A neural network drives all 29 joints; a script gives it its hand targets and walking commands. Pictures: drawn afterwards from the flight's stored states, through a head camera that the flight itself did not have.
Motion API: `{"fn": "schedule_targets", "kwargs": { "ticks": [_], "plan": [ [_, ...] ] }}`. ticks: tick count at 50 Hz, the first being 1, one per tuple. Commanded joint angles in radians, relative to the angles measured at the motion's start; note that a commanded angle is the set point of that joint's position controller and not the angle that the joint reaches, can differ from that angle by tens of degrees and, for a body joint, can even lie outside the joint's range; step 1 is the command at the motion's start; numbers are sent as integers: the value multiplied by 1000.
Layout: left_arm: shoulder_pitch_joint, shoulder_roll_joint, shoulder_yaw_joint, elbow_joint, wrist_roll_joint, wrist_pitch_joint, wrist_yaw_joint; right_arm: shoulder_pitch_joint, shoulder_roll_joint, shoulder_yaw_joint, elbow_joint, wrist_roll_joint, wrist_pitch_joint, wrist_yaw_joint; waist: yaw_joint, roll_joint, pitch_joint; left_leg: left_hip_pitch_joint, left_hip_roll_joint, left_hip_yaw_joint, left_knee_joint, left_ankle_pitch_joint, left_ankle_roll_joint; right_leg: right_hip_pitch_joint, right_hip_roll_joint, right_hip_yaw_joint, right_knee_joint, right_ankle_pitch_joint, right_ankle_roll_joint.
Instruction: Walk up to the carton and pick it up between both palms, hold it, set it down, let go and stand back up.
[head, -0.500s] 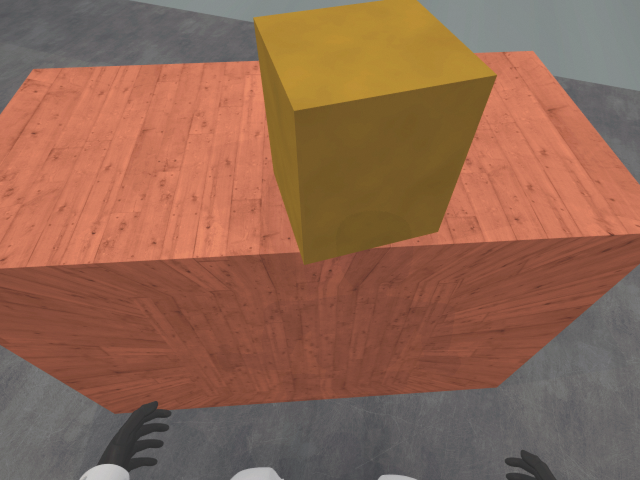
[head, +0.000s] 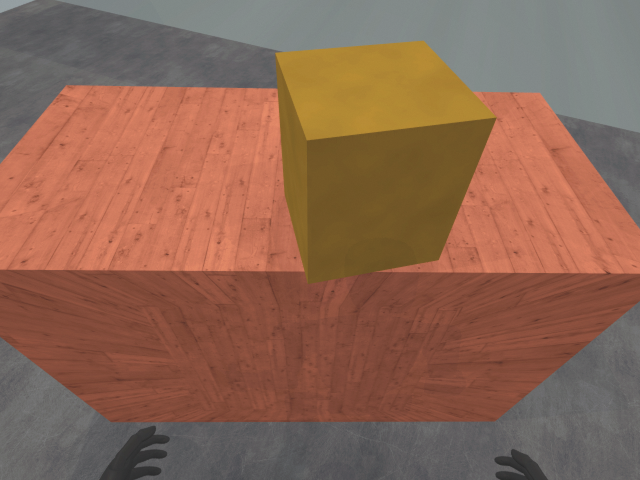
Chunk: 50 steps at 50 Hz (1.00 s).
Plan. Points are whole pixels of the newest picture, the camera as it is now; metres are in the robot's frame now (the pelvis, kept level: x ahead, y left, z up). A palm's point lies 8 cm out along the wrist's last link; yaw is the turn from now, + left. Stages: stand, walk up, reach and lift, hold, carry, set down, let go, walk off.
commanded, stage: walk up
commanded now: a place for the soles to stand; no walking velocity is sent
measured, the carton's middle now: (364, 165) +0.51 -0.04 +0.12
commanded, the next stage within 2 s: none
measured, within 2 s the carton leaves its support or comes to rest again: neither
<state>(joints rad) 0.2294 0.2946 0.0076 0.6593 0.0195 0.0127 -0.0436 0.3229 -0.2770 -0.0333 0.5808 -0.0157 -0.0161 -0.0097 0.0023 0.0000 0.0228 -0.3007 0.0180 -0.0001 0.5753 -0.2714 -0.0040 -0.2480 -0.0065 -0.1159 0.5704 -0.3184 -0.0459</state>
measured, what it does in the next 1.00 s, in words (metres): walks ahead: right foot, then left foot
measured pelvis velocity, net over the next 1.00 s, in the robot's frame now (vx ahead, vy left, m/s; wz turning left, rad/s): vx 0.10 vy -0.07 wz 0.10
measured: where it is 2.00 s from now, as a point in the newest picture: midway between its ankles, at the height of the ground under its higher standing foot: outside the picture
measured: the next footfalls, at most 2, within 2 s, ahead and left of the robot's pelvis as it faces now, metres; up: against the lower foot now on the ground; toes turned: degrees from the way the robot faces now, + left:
right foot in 0.46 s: +0.25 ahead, -0.19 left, +0.00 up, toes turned -2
left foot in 0.76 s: +0.15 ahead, +0.05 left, +0.00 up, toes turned +7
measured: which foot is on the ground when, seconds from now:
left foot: down 0.00-0.48, up 0.50-0.74, down 0.76-1.00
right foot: down 0.00-0.18, up 0.20-0.44, down 0.46-0.82, up 0.84-0.96, down 0.98-1.00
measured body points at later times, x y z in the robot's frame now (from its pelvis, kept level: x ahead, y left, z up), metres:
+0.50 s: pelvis +0.10 -0.06 -0.03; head +0.15 -0.06 +0.42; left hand +0.27 +0.20 -0.12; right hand +0.15 -0.36 -0.13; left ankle +0.03 +0.12 -0.72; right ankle +0.21 -0.19 -0.73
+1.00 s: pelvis +0.10 -0.07 -0.02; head +0.13 -0.07 +0.43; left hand +0.18 +0.22 -0.12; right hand +0.31 -0.31 -0.10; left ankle +0.11 +0.04 -0.73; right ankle +0.15 -0.17 -0.73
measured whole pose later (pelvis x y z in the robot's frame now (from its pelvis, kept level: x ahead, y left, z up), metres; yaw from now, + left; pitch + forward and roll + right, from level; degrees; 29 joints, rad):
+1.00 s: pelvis +0.10 -0.07 -0.02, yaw +6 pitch -3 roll -1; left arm 0.30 0.30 0.03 0.62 0.00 0.00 0.03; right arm 0.14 -0.31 -0.03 0.58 -0.02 0.05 0.02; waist 0.01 0.02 0.11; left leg -0.34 0.03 0.05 0.76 -0.37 0.02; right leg -0.33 0.01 -0.04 0.70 -0.29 -0.02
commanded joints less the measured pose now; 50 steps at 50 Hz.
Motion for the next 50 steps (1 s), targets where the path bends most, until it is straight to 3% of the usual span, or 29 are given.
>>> {"fn": "schedule_targets", "kwargs": {
  "ticks": [1,3,6,7,8,9,10,12,14,19,20,22,23,24,25,26,27,30,34,37,38,39,40,41,43,46,48,49,50],
  "plan": [
    [79,148,67,-76,30,-1,-23,56,-155,-77,-74,-21,-16,-6,32,-59,74,-118,54,-129,-44,-400,86,-59,-172,268,-215,-530,-91],
    [96,155,67,-58,16,-7,-24,-1,-105,-65,-90,-4,-26,-2,58,-92,142,-212,-20,26,60,-151,46,26,-240,339,-308,-442,-140],
    [44,158,60,-57,21,-4,-15,72,-81,-66,-84,-5,-46,-5,7,-85,93,-36,-16,13,-38,-112,63,-56,-223,245,-222,-362,-122],
    [9,144,55,-72,19,1,-17,125,-100,-77,-76,-12,-50,-9,-38,-54,99,99,14,-73,-81,-176,91,-201,-189,181,-127,-368,-85],
    [-28,106,44,-103,21,4,-21,190,-163,-94,-60,-25,-51,-15,-79,59,119,217,125,-318,-175,-330,148,-382,-99,77,76,-299,-17],
    [-11,67,34,-132,28,3,-22,250,-247,-116,-32,-40,-42,-20,-90,224,115,300,316,-661,-297,-388,257,-516,2,8,313,-232,41],
    [-32,109,44,-141,47,10,-13,259,-244,-119,-14,-47,-30,-32,-100,180,150,309,420,-695,-273,-179,331,-571,-71,102,382,-278,43],
    [-34,121,57,-147,46,10,-5,275,-215,-110,-9,-44,-28,-50,-106,84,92,385,411,-602,-198,195,349,-616,-86,135,542,-261,65],
    [-23,102,61,-161,43,5,-6,220,-207,-99,-10,-45,-35,-56,-80,80,57,356,355,-456,-166,347,295,-547,-115,157,506,-199,77],
    [11,44,58,-159,6,0,-28,49,-203,-87,-40,-32,-31,-37,-29,243,69,51,181,-153,-115,434,173,-193,-85,71,212,8,53],
    [52,47,61,-136,5,-7,-20,25,-197,-82,-52,-25,-25,-29,-10,237,51,-18,139,-101,-52,417,140,-73,-52,32,136,107,40],
    [199,112,89,-74,19,-25,9,53,-157,-57,-62,-4,-18,-15,44,79,-43,-164,68,-49,133,286,75,269,22,-26,18,397,12],
    [235,159,103,-68,25,-32,22,114,-124,-39,-64,2,-17,-6,63,-22,-101,-224,28,-7,263,197,40,378,-29,31,18,444,-15],
    [258,215,111,-97,38,-37,34,156,-74,-15,-90,0,-12,0,90,-197,-199,-288,-22,26,502,-196,-19,430,-303,346,-39,486,-110],
    [178,269,119,-123,8,-17,49,177,-115,-37,-89,16,26,-27,80,-184,-234,-170,-49,-68,645,-450,-37,222,-494,631,-174,338,-263],
    [72,241,109,-145,-8,-10,59,112,-148,-45,-84,-1,55,-38,51,-102,-149,-152,14,-125,700,-429,-31,62,-493,675,-223,153,-292],
    [24,208,90,-151,-13,-7,65,59,-164,-50,-100,-3,62,-36,51,-71,-53,-170,19,-139,690,-384,-32,-6,-425,561,-223,193,-264],
    [-22,171,70,-138,5,-6,73,122,-124,-44,-61,-5,55,-27,7,-193,-10,-120,43,-102,490,-375,-32,-62,-359,353,-159,310,-212],
    [5,170,67,-125,15,-4,77,69,-125,-50,-54,-18,59,-3,19,-226,-63,-67,26,-28,307,-249,-26,-13,-343,322,-110,392,-187],
    [-61,188,61,-144,2,-3,75,65,-135,-61,-51,-24,47,21,-41,-193,-95,112,7,-4,87,-30,26,-138,-320,253,-59,308,-127],
    [-61,181,56,-148,-4,-4,70,59,-156,-66,-51,-24,40,30,-60,-155,-104,174,13,-42,7,29,54,-199,-297,219,-29,232,-85],
    [-22,145,48,-161,-16,-6,62,42,-216,-81,-56,-33,36,34,-62,1,-119,191,117,-211,-95,-31,111,-266,-218,133,60,69,-17],
    [-16,113,51,-160,-41,2,65,-43,-277,-97,-55,-3,43,36,-46,180,-73,-1,258,-371,-233,-175,212,-192,-32,-4,224,-172,29],
    [-25,123,62,-143,-31,12,75,-133,-254,-86,-70,8,44,35,-42,188,-26,-120,281,-350,-239,-198,269,-110,-20,60,363,-238,28],
    [8,122,63,-131,-38,9,74,-154,-179,-56,-75,-2,40,28,-42,158,8,-52,235,-240,-170,143,271,-179,10,105,412,-247,34],
    [103,103,55,-115,-29,-25,80,-215,-174,-40,-79,-12,54,23,9,182,-27,59,201,-136,-31,428,217,-128,-20,95,151,-96,47],
    [109,122,57,-126,-16,-50,73,-213,-166,-25,-74,2,64,31,20,130,-66,18,183,-119,47,277,132,19,-48,167,-107,157,32],
    [90,168,65,-144,10,-57,73,-157,-129,-14,-80,16,59,36,-9,-3,-113,-73,131,-70,151,125,66,98,-165,391,-141,194,-16],
    [20,242,88,-153,8,-51,73,-119,-110,-9,-71,15,61,34,-52,-65,-74,-56,33,-7,151,-150,23,-39,-285,566,-191,48,-108]
  ]
}}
